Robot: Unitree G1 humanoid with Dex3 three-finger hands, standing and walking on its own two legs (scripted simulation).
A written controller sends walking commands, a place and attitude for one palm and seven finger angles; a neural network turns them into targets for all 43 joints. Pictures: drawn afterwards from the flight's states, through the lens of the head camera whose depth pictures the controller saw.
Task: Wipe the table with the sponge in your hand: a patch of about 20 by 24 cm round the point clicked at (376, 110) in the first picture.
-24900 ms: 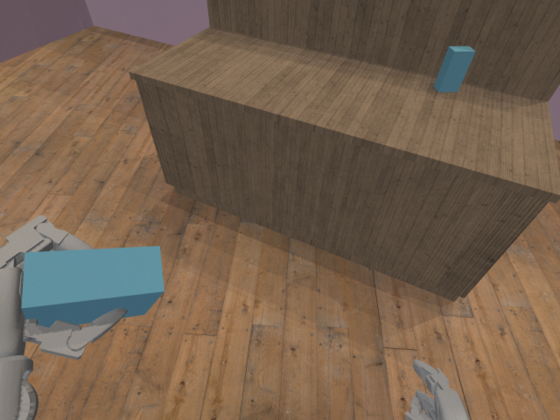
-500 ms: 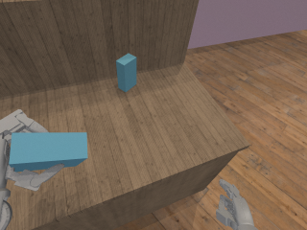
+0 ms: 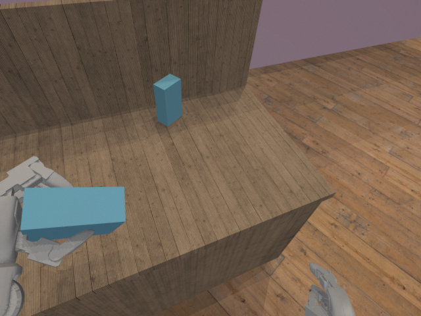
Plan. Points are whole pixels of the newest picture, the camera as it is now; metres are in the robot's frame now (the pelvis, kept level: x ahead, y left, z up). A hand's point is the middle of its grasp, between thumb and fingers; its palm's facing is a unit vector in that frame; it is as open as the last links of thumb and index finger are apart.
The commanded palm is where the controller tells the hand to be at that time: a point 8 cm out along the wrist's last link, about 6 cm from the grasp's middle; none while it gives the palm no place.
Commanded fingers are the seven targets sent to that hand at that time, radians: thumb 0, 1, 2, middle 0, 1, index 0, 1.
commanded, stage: look again from close up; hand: left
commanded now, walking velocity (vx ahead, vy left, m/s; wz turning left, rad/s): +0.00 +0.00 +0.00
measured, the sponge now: (88, 214) +0.23 +0.21 +0.12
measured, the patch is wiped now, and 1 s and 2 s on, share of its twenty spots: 0.00 0.00 0.00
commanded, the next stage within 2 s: shuffle to correct the standing spot in 0.30 s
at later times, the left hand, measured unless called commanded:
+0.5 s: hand (56, 205) +0.23 +0.24 +0.16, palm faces +0.33 -0.87 -0.38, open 9.4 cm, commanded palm +0.17 +0.28 +0.17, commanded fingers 0.00 0.10 1.30 -1.20 -1.60 -1.20 -1.60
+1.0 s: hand (99, 205) +0.23 +0.18 +0.16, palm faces +0.30 -0.87 -0.40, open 9.4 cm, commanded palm +0.17 +0.22 +0.17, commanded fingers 0.00 0.10 1.30 -1.20 -1.60 -1.20 -1.60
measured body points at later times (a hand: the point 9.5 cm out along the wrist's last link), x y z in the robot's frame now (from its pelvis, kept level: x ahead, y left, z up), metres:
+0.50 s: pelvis +0.01 +0.00 +0.00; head +0.03 +0.01 +0.45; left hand +0.20 +0.28 +0.18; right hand +0.19 -0.22 -0.07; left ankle +0.03 +0.06 -0.74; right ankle +0.01 -0.11 -0.74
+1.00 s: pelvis +0.01 -0.06 +0.00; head +0.03 -0.05 +0.45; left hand +0.21 +0.23 +0.18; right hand +0.18 -0.29 -0.08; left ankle +0.03 +0.06 -0.74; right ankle +0.01 -0.11 -0.74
